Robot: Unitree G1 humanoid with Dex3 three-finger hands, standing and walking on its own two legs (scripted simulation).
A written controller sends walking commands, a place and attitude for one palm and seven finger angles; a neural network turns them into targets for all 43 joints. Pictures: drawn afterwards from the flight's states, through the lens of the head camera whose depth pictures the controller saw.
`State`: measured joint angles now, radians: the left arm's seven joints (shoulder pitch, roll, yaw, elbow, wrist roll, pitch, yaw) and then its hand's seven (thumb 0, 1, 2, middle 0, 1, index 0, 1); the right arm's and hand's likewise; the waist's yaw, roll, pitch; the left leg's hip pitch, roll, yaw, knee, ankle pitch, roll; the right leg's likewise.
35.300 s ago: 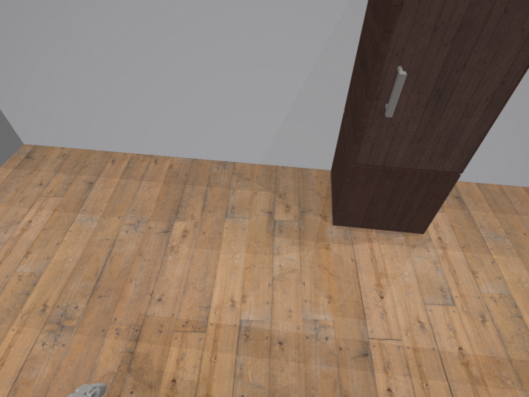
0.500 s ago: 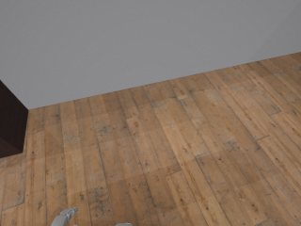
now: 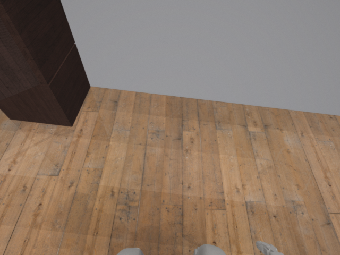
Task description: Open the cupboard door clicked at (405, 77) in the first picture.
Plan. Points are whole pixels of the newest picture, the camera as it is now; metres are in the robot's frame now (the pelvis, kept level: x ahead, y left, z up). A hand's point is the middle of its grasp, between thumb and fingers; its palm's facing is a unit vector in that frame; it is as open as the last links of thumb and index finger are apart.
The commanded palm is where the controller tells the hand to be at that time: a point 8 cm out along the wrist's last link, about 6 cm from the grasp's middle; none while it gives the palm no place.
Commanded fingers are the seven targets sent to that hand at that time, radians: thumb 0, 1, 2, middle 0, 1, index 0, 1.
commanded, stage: turn to face it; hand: left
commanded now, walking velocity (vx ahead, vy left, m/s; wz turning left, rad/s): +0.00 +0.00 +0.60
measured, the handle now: out of the picture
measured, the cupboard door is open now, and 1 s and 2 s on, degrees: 46 46 46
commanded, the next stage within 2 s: take the last steps up to it in 1.24 s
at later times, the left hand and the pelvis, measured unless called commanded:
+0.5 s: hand out of the picture +0.04 +0.14 -0.14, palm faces +0.29 -0.92 -0.26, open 7.4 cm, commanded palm none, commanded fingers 0.00 0.90 0.90 -0.20 -0.30 -0.20 -0.30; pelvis +0.02 -0.06 +0.01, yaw +18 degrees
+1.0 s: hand out of the picture -0.02 +0.20 -0.15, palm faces +0.55 -0.80 -0.24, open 7.4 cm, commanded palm none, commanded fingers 0.00 0.90 0.90 -0.20 -0.30 -0.20 -0.30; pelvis +0.02 -0.03 +0.02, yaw +32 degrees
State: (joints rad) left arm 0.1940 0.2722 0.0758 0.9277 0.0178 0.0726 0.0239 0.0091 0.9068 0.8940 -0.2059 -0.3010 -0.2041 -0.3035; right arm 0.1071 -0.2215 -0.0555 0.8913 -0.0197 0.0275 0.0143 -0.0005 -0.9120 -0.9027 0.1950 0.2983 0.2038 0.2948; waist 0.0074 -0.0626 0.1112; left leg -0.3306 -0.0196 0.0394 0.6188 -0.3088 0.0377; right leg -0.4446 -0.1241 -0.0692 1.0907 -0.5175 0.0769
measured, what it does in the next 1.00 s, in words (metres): steps on the spot, turning left: right foot, then left foot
